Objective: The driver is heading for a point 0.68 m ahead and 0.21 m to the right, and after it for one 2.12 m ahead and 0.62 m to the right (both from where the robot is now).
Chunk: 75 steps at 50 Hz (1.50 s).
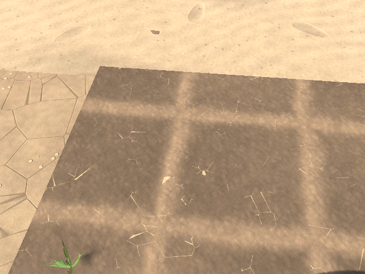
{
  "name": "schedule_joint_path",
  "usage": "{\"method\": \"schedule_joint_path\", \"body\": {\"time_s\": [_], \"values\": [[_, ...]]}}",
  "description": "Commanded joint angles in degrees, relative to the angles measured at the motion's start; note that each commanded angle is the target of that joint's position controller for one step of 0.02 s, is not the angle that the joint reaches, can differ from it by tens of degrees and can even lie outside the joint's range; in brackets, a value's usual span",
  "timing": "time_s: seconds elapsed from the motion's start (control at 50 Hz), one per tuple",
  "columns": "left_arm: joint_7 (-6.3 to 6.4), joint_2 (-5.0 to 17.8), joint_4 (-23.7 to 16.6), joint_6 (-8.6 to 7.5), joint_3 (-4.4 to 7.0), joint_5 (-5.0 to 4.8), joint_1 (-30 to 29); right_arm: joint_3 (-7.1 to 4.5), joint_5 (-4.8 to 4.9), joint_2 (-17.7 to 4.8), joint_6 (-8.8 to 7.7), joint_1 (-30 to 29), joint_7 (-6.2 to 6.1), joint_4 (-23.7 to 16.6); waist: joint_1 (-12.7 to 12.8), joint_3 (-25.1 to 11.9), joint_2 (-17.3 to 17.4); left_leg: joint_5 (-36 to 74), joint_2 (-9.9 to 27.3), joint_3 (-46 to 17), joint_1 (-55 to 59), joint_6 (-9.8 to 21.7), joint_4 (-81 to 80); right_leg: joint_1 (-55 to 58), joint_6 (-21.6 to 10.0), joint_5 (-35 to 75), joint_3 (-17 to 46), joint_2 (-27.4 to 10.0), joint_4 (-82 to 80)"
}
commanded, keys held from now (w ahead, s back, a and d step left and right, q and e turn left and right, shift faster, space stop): w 0.28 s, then w+e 0.68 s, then e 0.04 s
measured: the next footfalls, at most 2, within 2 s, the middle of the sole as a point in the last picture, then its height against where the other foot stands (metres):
left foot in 0.30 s outside the picture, level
right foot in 0.84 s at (232, 240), level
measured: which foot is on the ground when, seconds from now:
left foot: up 0.00-0.28, down 0.30-0.86, up 0.88-1.00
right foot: down 0.00-0.30, up 0.32-0.82, down 0.84-1.00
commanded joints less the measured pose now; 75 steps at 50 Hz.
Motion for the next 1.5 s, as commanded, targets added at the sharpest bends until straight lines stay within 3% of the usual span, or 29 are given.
{"method": "schedule_joint_path", "body": {"time_s": [0.02, 0.18, 0.24, 0.28, 0.3, 0.32, 0.34, 0.36, 0.4, 0.52, 0.72, 0.78, 0.82, 0.84, 0.86, 0.88, 0.9, 0.92, 0.94, 0.98, 1.06, 1.18, 1.26, 1.28, 1.3, 1.32, 1.36, 1.42, 1.5], "values": [[0.82, 9.2, -3.2, -0.77, 2.18, -0.28, -2.1, -0.49, -0.31, -2.6, -0.43, -1.3, -0.02, -3.6, -1.2, -0.6, -5.2, 8.9, 1.8, -0.5, -3.6, -1.3, -8.4, 2.1, -8.9, 13.1, 10.7, -15.1, -10.3], [1.56, 11.0, 0.8, 1.22, 2.65, -1.20, 4.5, 0.07, 0.62, -1.9, -1.98, -14.1, 2.26, -7.2, 2.8, 2.5, -5.7, 16.6, -1.8, 1.6, -1.8, 0.6, -27.5, 10.3, -6.7, 13.1, 8.0, -17.2, -7.8], [2.07, 12.1, 1.4, 2.08, 3.19, -1.38, 3.6, -0.61, 0.45, -3.7, -2.22, -11.6, 2.86, -7.0, 0.0, 0.6, -6.8, 10.3, -3.4, 2.3, 2.7, 3.0, -29.6, 14.7, -5.2, 22.7, 8.3, -18.9, -2.5], [2.36, 11.4, 1.0, 2.67, 2.80, -1.08, 1.9, -2.73, 0.14, -7.5, -2.18, 1.4, 2.26, -3.0, -6.9, -7.8, -6.1, 10.9, -6.0, 4.8, 21.9, 6.0, -31.4, 11.2, -2.7, 35.4, 4.8, -14.8, 13.0], [2.42, 8.3, -0.5, 2.55, 1.42, 0.18, 2.8, -3.92, -0.57, -11.4, -1.97, 11.4, 1.55, -1.3, -10.3, -16.5, -0.2, 12.2, 4.1, -6.3, 40.2, 9.7, -29.0, -1.1, -0.8, 20.3, 3.3, -11.4, 30.3], [1.84, 1.0, -1.2, 1.32, -0.69, -0.17, 10.5, -4.67, -0.70, -15.4, -1.74, 13.3, 1.59, -0.4, -6.0, -23.1, 14.7, 0.2, 17.0, -33.3, 58.1, 18.9, -34.8, -24.2, 2.8, -20.4, 3.7, -0.4, 49.6], [1.55, 7.6, -0.3, 0.32, 0.71, -1.66, 6.7, -3.25, -0.02, -9.1, -1.75, 13.2, 1.55, -0.9, -9.2, -21.3, 8.7, -8.5, 16.5, -36.8, 56.1, 17.7, -39.4, -30.8, 2.4, -24.4, 11.1, -2.7, 55.9], [1.38, 10.5, -2.1, -0.27, 1.74, -3.07, 1.3, -2.48, -0.13, -7.0, -1.92, 9.3, 1.29, -1.1, -8.8, -12.4, 5.9, -7.0, 14.8, -27.7, 48.7, 14.9, -40.9, -33.7, 1.7, -19.3, 10.7, -5.4, 56.3], [1.77, 9.4, -2.7, -0.06, 1.99, -2.03, -2.6, -1.65, -0.65, -4.1, -2.29, 2.8, 1.29, -1.2, -5.6, -4.9, 1.7, 2.2, 10.5, -16.1, 35.3, 12.4, -44.4, -30.3, 2.5, -10.6, 9.2, -9.7, 50.9], [2.07, 5.2, -3.0, 3.28, 2.04, -1.64, -1.8, -2.14, -1.48, -4.5, -4.06, 0.5, 0.97, 1.6, -2.0, -0.2, 1.1, 15.3, 8.0, -0.4, 26.2, 11.9, -51.3, -28.3, 5.0, 0.1, 10.3, -11.7, 43.1], [-1.17, 2.8, -10.4, 2.44, 0.96, -1.23, -17.6, -3.09, -0.02, -8.1, -1.13, 6.6, -0.47, 5.9, -7.4, 3.8, -0.9, 25.2, 9.5, 11.7, 39.8, 9.1, -48.2, -31.8, 2.4, 9.8, 2.0, -9.4, 19.0], [-1.95, 4.6, -11.9, 2.81, 1.98, -1.28, -15.8, -3.69, 0.53, -10.0, 0.31, 5.2, -1.02, 5.5, -4.4, 0.7, 1.7, 47.7, 10.2, 13.9, 43.3, 7.4, -39.6, -25.6, -0.5, 1.6, -2.2, -5.4, 18.2], [-1.63, 8.3, -10.1, 3.22, 4.20, -1.50, -5.1, -3.99, 0.74, -11.1, 1.22, 3.7, -1.57, 5.0, 2.1, -5.6, 2.7, 58.4, 8.8, 15.4, 40.6, 5.7, -23.8, -11.0, -3.6, -1.1, -4.1, -1.1, 16.8], [-0.66, 11.8, -7.7, 3.57, 6.17, -1.50, 4.6, -3.57, 0.66, -10.4, 1.06, 2.9, -1.79, 4.3, 7.3, -10.3, 0.0, 49.0, 6.4, 15.9, 30.9, 3.5, -9.4, 5.2, -6.1, 1.9, -0.2, -1.2, 12.9], [0.50, 18.3, -7.0, 3.86, 7.62, -1.73, 7.3, -1.39, -1.47, -3.1, -0.13, 7.2, -1.10, 1.6, 3.4, -14.9, -13.9, 3.8, -2.4, 15.0, 5.7, -0.2, 11.7, 26.0, -14.5, -1.4, 26.1, -15.6, 11.6], [0.18, 17.1, -9.1, 2.87, 6.68, -1.33, 6.9, -0.50, -0.78, -2.8, -2.66, 6.3, -0.08, 0.5, 3.0, -23.4, -13.0, -21.8, -9.8, 0.9, -6.0, -0.6, 22.5, 34.0, -21.9, -7.7, 51.6, -23.7, 2.0], [-0.06, 12.9, -8.8, 2.16, 5.44, -0.94, 5.6, -1.65, 1.54, -6.9, -4.25, -0.6, 0.79, -1.1, 5.3, -17.7, -8.4, -17.3, -6.0, -3.5, -11.7, 0.7, 23.1, 30.7, -18.2, -6.8, 44.4, -22.1, -0.5], [-0.06, 11.1, -8.9, 1.67, 4.94, -1.06, 2.7, -1.41, 1.95, -6.7, -5.10, -2.5, 0.94, -2.0, 3.3, -10.9, -5.6, -12.0, -3.5, -2.7, -11.6, 1.7, 18.4, 22.4, -15.7, -3.0, 36.0, -19.7, -0.8], [-0.02, 9.6, -9.5, 1.51, 4.49, -1.19, -1.3, -1.54, 0.68, -6.3, -5.28, -2.4, 0.49, -1.4, 0.4, -6.9, -2.0, -8.6, -1.3, -2.3, -8.5, 1.4, 12.8, 14.1, -13.7, 2.6, 30.1, -17.0, -1.2], [0.45, 7.7, -11.4, 1.46, 3.67, -0.24, -5.6, -2.27, -0.65, -7.2, -3.94, -0.9, 0.20, -0.9, -2.9, -4.0, -3.9, -5.2, 0.2, -2.1, -1.4, -0.2, 7.6, 3.8, -12.7, 14.8, 24.4, -14.2, -3.1], [2.12, 11.0, -11.1, 2.01, 4.76, -0.37, -5.0, -1.49, -1.60, -3.8, -1.90, -2.4, -0.54, -2.3, -3.7, -3.4, -4.3, 0.6, -2.8, 1.0, 3.2, -4.4, -5.2, -5.4, -11.0, 36.3, 15.0, -10.2, -0.9], [3.73, 10.2, -9.7, 4.80, 4.68, -1.15, -1.5, -1.00, -0.50, -3.6, -1.45, -9.7, 0.58, -4.3, 0.0, -7.0, -8.7, 16.3, -7.5, -0.1, 10.1, -4.3, -24.8, -3.6, -5.5, 22.8, 17.1, -8.6, 4.7], [4.12, 7.4, -9.8, 4.72, 3.70, -0.62, -4.0, -2.12, -1.73, -5.8, -2.71, -5.0, 1.01, -3.3, -3.3, -7.2, -9.1, 19.4, -5.9, -0.8, 15.9, 0.1, -33.5, 0.6, -3.0, 18.9, 21.4, -9.0, 14.7], [4.00, 5.1, -10.4, 4.35, 2.95, 0.10, -2.7, -2.39, -2.84, -7.8, -3.21, -3.4, 0.68, -3.6, -3.3, -10.7, -5.1, 35.4, -0.4, -4.7, 24.0, 2.6, -33.8, -1.3, -0.7, 12.9, 19.4, -5.1, 22.0], [3.82, 2.9, -9.7, 3.98, 2.20, 0.36, 5.9, -2.53, -4.26, -10.2, -2.94, -2.5, 0.37, -4.2, 0.2, -16.2, 6.8, 56.9, 11.8, -17.7, 38.5, 11.7, -30.5, -11.9, 2.9, -14.7, 15.7, 1.1, 35.4], [3.58, 5.1, -8.9, 4.24, 2.09, -0.26, 9.7, -2.07, -3.00, -6.9, -1.98, 0.1, 0.61, -2.6, 0.0, -20.9, 13.7, 49.1, 18.7, -30.2, 41.8, 18.7, -32.8, -17.6, 5.6, -32.4, 14.0, 1.8, 44.5], [3.95, 10.1, -8.2, 6.48, 3.57, -0.91, 2.7, -0.75, -1.22, -3.3, -0.76, -3.3, 1.15, -3.4, -1.8, -13.7, 3.5, 22.4, 13.3, -25.5, 33.7, 15.2, -36.0, -20.6, 8.1, -27.7, 13.7, -2.0, 50.7], [4.26, 7.3, -8.2, 8.72, 3.12, -0.44, -0.4, -0.27, -1.81, -3.4, 0.87, -9.3, 1.20, -3.3, -0.2, -5.8, 5.1, 5.3, 6.1, -15.1, 19.1, 10.8, -41.7, -14.7, 9.0, -21.4, 10.0, -4.9, 39.8], [3.92, 4.2, -6.4, 7.57, 2.02, -0.06, -0.7, -0.66, -1.38, -4.0, 1.76, -7.7, 0.54, -1.6, -1.6, -7.9, 6.9, 7.5, 3.9, -9.9, 19.4, 11.4, -40.8, -5.7, 8.2, -14.1, 5.8, -4.7, 22.9]]}}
